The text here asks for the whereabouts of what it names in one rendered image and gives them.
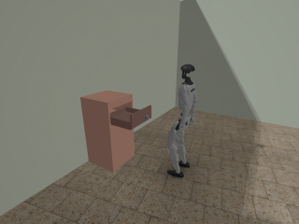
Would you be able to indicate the cabinet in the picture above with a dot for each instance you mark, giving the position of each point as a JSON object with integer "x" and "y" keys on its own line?
{"x": 108, "y": 146}

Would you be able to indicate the robot right foot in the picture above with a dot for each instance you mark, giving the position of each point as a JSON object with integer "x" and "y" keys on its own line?
{"x": 187, "y": 165}

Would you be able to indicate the handle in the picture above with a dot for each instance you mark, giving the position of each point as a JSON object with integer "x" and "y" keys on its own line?
{"x": 147, "y": 117}

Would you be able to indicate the robot right upper arm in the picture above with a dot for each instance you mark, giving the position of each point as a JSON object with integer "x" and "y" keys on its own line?
{"x": 195, "y": 97}

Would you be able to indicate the robot left forearm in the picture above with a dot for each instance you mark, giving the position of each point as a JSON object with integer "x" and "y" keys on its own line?
{"x": 185, "y": 114}

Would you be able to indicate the right robot hand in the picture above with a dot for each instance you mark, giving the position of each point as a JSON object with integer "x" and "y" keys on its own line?
{"x": 191, "y": 122}

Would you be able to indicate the robot right forearm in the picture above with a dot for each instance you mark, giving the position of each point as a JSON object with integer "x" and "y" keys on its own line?
{"x": 193, "y": 109}

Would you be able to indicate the drawer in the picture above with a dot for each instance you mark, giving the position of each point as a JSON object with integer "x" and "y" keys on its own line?
{"x": 129, "y": 118}

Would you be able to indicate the left robot hand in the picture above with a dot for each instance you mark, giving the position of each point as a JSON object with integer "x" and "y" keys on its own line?
{"x": 180, "y": 133}

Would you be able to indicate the robot left shin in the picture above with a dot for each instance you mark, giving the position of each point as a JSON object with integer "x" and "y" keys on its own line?
{"x": 173, "y": 155}

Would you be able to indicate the robot left upper arm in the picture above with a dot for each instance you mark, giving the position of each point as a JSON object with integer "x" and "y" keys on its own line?
{"x": 184, "y": 95}

